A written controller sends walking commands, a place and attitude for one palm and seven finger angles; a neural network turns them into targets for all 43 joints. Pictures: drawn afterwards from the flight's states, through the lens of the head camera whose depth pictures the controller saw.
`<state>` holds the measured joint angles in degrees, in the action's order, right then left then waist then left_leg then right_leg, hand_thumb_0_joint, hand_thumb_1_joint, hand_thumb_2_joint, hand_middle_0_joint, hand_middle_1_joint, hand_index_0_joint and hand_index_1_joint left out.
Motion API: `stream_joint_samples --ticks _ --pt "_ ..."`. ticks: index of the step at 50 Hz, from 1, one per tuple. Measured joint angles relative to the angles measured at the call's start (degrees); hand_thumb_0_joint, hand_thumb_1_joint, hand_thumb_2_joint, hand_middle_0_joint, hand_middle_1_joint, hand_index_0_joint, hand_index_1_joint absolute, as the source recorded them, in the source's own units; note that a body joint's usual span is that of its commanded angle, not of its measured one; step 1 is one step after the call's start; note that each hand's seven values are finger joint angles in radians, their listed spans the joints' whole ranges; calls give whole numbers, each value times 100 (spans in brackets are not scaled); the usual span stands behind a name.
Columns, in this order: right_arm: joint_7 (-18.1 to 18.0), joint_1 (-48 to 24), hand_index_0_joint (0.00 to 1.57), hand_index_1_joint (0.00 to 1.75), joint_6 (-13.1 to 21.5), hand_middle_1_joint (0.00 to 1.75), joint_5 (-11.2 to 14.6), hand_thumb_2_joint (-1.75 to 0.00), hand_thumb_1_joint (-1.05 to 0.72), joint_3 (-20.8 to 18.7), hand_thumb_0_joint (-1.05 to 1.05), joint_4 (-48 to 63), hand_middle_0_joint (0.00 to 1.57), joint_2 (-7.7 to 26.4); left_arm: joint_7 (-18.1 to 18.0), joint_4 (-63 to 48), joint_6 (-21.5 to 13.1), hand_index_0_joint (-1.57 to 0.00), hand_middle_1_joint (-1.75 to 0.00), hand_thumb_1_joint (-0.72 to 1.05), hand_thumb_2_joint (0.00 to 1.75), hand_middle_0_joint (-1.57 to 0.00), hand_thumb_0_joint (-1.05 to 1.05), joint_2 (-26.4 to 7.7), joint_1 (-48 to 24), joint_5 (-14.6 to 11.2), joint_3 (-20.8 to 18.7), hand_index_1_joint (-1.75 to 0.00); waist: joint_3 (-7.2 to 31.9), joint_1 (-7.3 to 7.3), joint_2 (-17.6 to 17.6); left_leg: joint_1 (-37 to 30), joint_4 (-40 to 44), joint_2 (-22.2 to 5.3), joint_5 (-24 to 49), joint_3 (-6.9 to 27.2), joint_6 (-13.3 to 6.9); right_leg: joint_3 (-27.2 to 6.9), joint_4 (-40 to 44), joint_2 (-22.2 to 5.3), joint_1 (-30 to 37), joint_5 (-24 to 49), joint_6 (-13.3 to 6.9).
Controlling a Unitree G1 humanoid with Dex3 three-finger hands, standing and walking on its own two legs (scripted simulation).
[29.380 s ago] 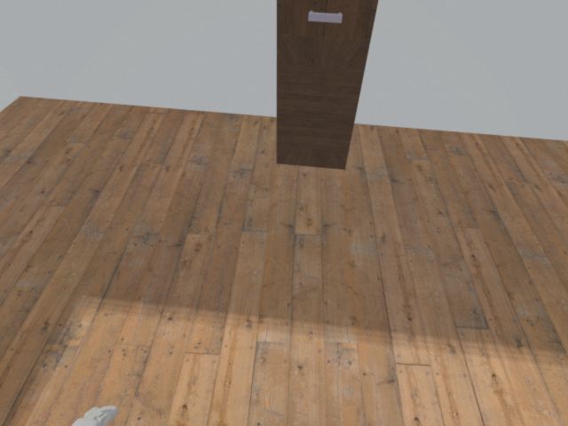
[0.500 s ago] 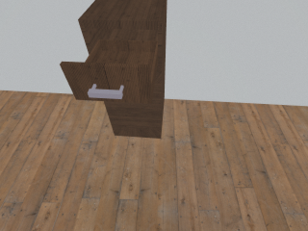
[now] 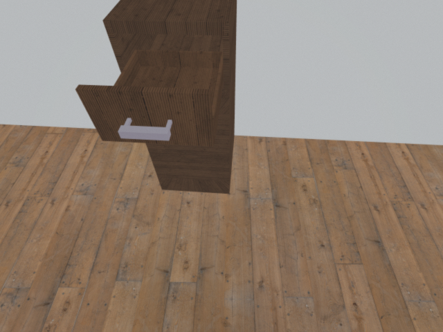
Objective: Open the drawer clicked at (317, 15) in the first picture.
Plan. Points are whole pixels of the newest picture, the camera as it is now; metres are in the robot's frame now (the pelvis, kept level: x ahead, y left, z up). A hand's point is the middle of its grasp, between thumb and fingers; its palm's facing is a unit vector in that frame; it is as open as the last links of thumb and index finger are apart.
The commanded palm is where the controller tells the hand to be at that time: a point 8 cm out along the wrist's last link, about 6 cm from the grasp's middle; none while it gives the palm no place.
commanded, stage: look to check the result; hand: left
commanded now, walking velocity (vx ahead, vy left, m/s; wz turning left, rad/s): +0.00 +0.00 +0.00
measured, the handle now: (147, 127) +0.58 +0.23 +0.00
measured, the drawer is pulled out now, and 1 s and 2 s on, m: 0.29 0.29 0.29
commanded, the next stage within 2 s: stand and wait in 0.24 s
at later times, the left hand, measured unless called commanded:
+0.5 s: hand out of the picture +0.06 +0.19 -0.17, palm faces +0.01 -0.97 -0.25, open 7.4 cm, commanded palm none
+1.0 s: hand out of the picture +0.09 +0.22 -0.16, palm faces +0.00 -0.95 -0.30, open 7.4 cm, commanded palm none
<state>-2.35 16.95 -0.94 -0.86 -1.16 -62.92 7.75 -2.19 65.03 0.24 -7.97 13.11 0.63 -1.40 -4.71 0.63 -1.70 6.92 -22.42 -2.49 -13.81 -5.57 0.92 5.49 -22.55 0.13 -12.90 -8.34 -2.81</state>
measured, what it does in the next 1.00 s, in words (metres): stands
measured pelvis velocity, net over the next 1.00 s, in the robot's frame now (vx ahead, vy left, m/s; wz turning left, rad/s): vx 0.02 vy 0.00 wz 0.00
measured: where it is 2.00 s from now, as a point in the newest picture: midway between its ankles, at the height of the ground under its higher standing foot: outside the picture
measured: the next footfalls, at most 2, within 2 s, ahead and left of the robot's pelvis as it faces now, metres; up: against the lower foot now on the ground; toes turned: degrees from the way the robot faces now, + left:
none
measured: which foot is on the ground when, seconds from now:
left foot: down 0.00-1.00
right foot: down 0.00-1.00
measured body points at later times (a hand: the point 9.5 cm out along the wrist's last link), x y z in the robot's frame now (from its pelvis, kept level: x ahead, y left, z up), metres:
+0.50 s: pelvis +0.01 +0.00 +0.00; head +0.04 -0.01 +0.45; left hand +0.06 +0.24 -0.15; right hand +0.01 -0.23 -0.16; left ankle -0.02 +0.13 -0.74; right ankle +0.05 -0.09 -0.74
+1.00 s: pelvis +0.02 +0.00 +0.00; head +0.05 -0.01 +0.45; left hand +0.09 +0.27 -0.14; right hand +0.06 -0.26 -0.15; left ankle -0.02 +0.13 -0.74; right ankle +0.05 -0.09 -0.74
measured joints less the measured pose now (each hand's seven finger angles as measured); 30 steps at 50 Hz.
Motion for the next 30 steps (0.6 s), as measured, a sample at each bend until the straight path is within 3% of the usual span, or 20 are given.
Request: stream_joint_samples --ticks 30 --pt "43 -290 20 30 4 30 -14 -90 -91 -27 0 -67 20 342 56 -60 -46 -20 -30 91 90 -20 0 -325 -426 -8 -38 -30 -8 44 10 -174 194 -30 -9 14 21 15 222 49 192 3 7"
